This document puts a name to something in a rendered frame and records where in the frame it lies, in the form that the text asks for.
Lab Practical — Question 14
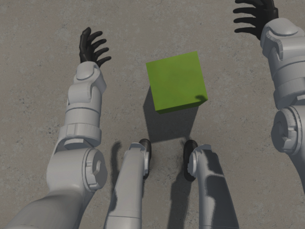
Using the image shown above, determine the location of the left robot upper arm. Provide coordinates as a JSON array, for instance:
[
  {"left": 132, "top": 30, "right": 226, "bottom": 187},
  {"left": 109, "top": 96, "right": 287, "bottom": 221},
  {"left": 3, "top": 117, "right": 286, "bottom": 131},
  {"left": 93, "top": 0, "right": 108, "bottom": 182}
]
[{"left": 3, "top": 147, "right": 108, "bottom": 229}]

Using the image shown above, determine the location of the robot right hand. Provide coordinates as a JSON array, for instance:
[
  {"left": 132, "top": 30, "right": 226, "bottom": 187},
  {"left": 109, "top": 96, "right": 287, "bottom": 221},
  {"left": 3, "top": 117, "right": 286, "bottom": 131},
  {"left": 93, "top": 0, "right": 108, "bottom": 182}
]
[{"left": 233, "top": 0, "right": 279, "bottom": 40}]

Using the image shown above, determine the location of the right robot forearm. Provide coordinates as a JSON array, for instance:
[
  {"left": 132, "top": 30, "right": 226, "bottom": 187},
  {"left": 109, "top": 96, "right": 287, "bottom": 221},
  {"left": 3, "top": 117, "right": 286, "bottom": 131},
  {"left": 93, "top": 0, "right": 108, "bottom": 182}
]
[{"left": 260, "top": 18, "right": 305, "bottom": 110}]

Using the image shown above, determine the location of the robot left shin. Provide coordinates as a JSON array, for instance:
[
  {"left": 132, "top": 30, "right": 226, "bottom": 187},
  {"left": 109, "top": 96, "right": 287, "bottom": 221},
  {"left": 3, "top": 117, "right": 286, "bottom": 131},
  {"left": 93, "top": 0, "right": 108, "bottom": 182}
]
[{"left": 124, "top": 143, "right": 146, "bottom": 156}]

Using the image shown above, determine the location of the right robot foot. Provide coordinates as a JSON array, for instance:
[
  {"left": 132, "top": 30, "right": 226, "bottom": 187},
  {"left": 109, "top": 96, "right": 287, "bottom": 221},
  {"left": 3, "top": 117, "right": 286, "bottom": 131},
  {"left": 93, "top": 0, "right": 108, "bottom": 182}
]
[{"left": 183, "top": 140, "right": 198, "bottom": 181}]

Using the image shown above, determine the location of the right robot upper arm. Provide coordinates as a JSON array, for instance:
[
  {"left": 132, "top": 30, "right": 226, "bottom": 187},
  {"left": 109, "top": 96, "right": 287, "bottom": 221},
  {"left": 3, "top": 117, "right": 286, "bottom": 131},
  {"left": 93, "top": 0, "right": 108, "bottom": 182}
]
[{"left": 271, "top": 105, "right": 305, "bottom": 194}]

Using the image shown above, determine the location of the robot left hand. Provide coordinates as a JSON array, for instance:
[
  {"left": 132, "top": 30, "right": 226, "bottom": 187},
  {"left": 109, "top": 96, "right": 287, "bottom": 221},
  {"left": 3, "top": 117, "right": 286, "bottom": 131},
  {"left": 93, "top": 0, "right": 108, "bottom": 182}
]
[{"left": 79, "top": 27, "right": 111, "bottom": 68}]

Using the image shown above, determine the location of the left robot forearm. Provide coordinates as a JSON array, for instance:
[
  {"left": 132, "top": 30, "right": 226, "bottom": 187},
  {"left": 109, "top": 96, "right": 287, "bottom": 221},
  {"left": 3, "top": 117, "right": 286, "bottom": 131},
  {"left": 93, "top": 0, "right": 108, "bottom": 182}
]
[{"left": 46, "top": 61, "right": 107, "bottom": 184}]

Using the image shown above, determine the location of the carton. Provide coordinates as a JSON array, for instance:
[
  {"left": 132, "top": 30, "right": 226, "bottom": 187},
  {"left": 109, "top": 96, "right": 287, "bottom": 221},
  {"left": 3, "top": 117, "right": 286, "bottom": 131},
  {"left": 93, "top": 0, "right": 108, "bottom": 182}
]
[{"left": 146, "top": 51, "right": 208, "bottom": 114}]

